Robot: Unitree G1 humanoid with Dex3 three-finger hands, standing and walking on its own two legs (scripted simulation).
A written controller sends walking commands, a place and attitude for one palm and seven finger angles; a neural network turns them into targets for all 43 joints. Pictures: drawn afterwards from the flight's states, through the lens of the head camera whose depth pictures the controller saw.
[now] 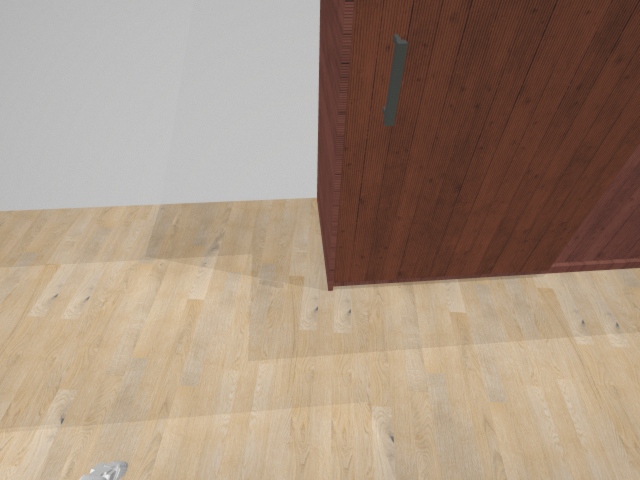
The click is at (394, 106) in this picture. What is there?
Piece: wardrobe's sliding door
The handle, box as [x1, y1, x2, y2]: [382, 34, 407, 125]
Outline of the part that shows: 397,34 393,35 395,48 386,106 383,107 382,110 384,114 383,121 385,125 393,125 407,46 406,41 401,40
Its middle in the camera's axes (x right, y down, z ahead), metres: +0.16 -0.36 +0.88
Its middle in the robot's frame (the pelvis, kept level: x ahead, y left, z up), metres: +0.92 -0.12 +0.08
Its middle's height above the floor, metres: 0.85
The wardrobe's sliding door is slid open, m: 0.00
